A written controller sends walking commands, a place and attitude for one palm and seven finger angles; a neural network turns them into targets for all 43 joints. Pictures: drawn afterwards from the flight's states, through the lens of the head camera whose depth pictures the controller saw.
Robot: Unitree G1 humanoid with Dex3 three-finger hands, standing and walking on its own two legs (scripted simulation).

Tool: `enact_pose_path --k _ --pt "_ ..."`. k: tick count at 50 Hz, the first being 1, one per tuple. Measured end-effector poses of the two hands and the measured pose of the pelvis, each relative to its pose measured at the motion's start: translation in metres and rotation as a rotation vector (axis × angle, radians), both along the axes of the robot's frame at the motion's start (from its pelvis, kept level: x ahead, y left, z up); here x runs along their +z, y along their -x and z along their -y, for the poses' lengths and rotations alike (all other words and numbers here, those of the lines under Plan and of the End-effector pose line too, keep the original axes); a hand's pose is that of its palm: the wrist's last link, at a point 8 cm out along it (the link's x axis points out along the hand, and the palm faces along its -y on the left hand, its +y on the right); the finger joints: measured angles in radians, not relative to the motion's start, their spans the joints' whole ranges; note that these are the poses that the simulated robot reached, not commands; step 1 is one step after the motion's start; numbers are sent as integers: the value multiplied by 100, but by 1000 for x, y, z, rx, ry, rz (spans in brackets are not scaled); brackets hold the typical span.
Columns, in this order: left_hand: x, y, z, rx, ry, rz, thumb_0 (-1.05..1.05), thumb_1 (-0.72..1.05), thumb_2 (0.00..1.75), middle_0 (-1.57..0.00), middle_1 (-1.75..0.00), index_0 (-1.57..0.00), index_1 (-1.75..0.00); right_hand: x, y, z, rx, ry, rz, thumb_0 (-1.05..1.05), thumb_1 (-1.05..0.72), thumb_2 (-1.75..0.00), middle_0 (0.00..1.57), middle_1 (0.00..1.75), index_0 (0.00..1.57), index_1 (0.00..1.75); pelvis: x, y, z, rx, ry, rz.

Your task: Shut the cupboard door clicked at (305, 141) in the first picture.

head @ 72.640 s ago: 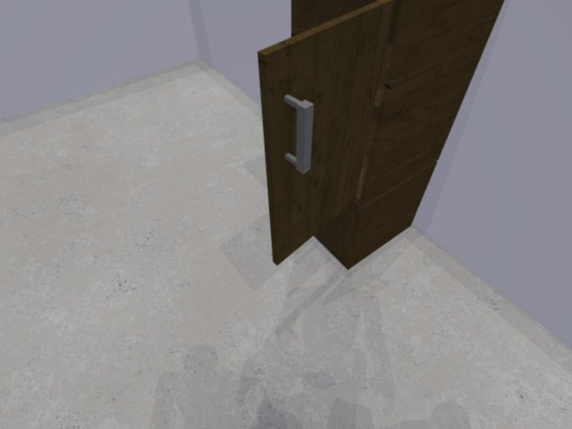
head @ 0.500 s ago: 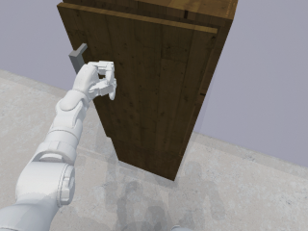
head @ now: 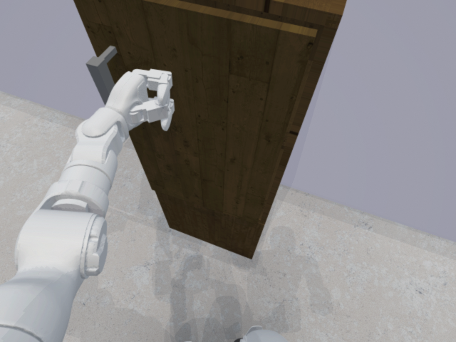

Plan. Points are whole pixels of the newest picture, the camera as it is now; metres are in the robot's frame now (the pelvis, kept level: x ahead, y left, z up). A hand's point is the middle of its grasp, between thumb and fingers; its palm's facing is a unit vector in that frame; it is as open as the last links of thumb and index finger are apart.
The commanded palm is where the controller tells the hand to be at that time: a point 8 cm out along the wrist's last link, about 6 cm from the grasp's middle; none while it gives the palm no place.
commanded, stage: push the door shut along its arc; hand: left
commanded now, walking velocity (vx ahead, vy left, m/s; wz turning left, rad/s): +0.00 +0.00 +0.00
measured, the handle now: (116, 91) +0.54 +0.16 +0.12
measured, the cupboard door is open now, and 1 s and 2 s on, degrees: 2 0 0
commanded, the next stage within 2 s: pull the fist back off the door in 0.22 s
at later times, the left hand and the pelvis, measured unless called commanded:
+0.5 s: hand (173, 106) +0.49 +0.06 +0.12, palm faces -0.11 -0.99 +0.05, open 2.5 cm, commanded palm +0.50 +0.08 +0.12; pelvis -0.02 +0.01 -0.01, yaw +2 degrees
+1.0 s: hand (188, 116) +0.47 +0.04 +0.12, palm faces -0.09 -1.00 +0.01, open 3.1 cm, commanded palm +0.43 +0.09 +0.12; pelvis -0.01 +0.02 +0.00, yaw -3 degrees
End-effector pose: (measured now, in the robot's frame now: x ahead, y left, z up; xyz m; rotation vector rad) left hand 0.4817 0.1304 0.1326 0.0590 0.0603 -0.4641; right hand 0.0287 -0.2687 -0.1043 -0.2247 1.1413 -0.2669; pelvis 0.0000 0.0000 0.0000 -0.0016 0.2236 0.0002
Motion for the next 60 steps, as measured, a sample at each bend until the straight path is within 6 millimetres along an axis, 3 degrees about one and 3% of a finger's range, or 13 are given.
enact_pose_path --k 18,25,29,36,42,46,52,55,60 --pt "-3 -6 10 -31 3 -6 0 92 109 -130 -150 -131 -150 -15 14 2 44 27 -61 1 -90 -90 21 30 20 30 -13 11 -2 35 7 -61" --pt "-15 6 13 359 98 -16 -8 69 106 -130 -150 -135 -150 -18 17 -18 83 -58 -48 1 -90 -90 20 30 20 30 -12 19 -6 40 17 -69" --pt "-15 13 21 483 90 30 -7 71 105 -129 -150 -133 -150 -19 21 -30 92 -99 -12 1 -90 -90 20 30 20 30 -13 24 -7 33 16 -65" --pt "-9 15 29 414 0 99 0 88 106 -130 -150 -131 -150 -20 48 -37 32 -125 -11 1 -90 -90 21 30 20 30 -15 31 -12 5 12 -41" --pt "-10 16 30 403 66 42 -1 92 102 -130 -150 -130 -150 -14 75 -35 -20 -114 -62 1 -90 -90 21 30 20 30 -9 28 -15 -24 7 -19" --pt "-10 22 34 387 93 88 1 92 97 -130 -150 -130 -150 -9 79 -31 -40 -104 -71 1 -90 -90 20 30 20 30 -7 22 -15 -39 6 -10" --pt "-22 35 39 371 80 98 1 91 92 -130 -150 -130 -150 -6 59 -27 -54 -108 -39 1 -90 -90 20 30 20 30 -3 10 -15 -59 3 9" --pt "-26 46 37 381 82 96 2 90 91 -130 -150 -130 -150 -4 36 -27 -48 -116 11 1 -90 -90 20 30 20 30 0 4 -14 -65 3 24" --pt "-14 66 29 397 92 142 2 90 90 -130 -150 -130 -150 0 -14 -29 -8 -134 121 1 -90 -90 20 30 20 30 5 -4 -10 -64 4 58"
